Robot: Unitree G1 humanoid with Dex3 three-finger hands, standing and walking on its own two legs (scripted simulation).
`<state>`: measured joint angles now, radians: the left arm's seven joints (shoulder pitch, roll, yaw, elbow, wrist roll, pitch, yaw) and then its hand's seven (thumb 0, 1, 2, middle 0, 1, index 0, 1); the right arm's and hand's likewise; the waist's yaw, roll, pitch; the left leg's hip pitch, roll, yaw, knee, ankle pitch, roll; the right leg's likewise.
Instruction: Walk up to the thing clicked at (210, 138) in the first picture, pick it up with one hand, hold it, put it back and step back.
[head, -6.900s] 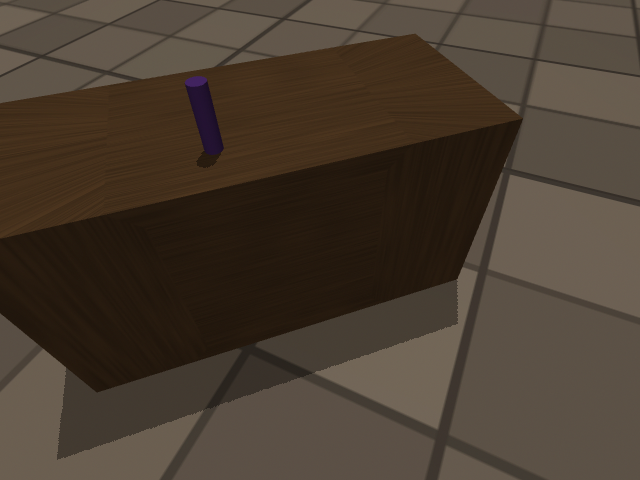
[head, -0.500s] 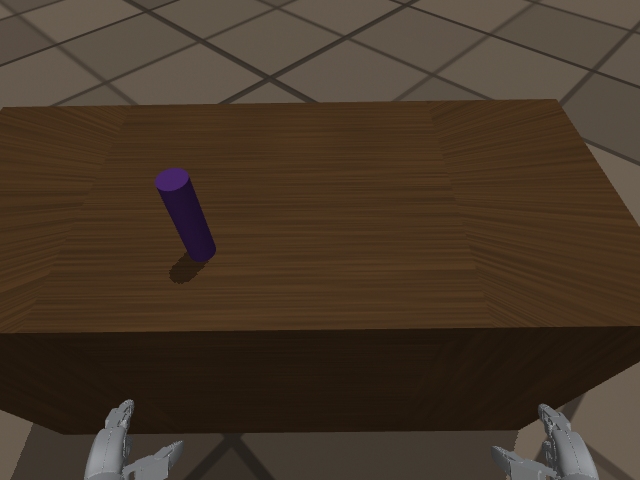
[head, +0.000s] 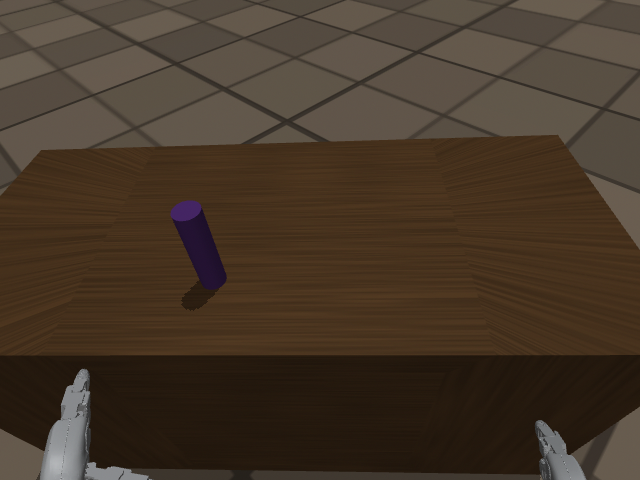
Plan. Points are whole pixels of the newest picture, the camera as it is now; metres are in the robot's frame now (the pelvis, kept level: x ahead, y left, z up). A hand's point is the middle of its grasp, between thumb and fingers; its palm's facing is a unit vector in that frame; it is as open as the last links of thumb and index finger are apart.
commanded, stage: rise first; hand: left
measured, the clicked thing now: (201, 248) +0.47 +0.24 +0.01
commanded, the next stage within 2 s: go down in 0.92 s
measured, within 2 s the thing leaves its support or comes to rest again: neither
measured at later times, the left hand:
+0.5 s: hand (97, 437) +0.17 +0.27 +0.03, palm faces +0.35 -0.85 -0.41, open 17.6 cm
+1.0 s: hand (76, 422) +0.18 +0.28 +0.07, palm faces +0.37 -0.83 -0.42, open 17.6 cm
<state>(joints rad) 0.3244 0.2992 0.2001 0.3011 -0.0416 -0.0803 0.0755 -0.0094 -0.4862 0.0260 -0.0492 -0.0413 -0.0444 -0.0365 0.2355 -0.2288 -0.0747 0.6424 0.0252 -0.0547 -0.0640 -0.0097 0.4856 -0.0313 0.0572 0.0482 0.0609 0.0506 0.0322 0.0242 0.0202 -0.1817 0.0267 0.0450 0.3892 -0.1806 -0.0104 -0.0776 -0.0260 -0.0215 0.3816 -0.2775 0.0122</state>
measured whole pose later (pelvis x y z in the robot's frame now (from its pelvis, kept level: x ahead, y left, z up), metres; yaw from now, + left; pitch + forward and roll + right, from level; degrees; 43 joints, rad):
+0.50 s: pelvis -0.01 -0.01 +0.00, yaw +1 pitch -3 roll +0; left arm 0.41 0.32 0.27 0.08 -0.04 -0.16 0.05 -0.02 -0.56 0.03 -0.06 -0.05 -0.05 -0.05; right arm 0.22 -0.23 -0.11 0.67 0.02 -0.07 -0.06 -0.01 0.49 -0.03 0.06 0.05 0.06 0.05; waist 0.04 0.04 0.05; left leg -0.15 0.03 0.03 0.36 -0.16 -0.02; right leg -0.04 -0.02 -0.04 0.37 -0.27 0.00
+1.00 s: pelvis -0.01 +0.00 +0.00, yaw +1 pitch -4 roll +0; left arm 0.42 0.34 0.31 -0.02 -0.04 -0.22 0.04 -0.02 -0.59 0.06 -0.07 -0.05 -0.05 -0.06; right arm 0.23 -0.23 -0.13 0.65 0.02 -0.09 -0.05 -0.01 0.49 -0.05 0.06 0.05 0.06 0.05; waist 0.05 0.03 0.05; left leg -0.14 0.02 0.03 0.37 -0.16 -0.01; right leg -0.04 -0.03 -0.03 0.37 -0.27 0.01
